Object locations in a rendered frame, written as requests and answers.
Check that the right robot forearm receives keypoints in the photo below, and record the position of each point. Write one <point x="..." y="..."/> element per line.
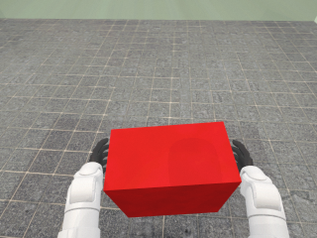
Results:
<point x="264" y="206"/>

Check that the left robot forearm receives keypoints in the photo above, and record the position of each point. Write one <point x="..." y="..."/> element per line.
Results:
<point x="82" y="206"/>

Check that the carton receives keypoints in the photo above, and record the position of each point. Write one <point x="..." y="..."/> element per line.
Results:
<point x="170" y="169"/>

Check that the left robot hand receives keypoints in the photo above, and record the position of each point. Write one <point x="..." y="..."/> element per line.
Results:
<point x="98" y="155"/>

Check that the right robot hand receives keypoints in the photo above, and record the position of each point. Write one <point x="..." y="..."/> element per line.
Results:
<point x="243" y="157"/>

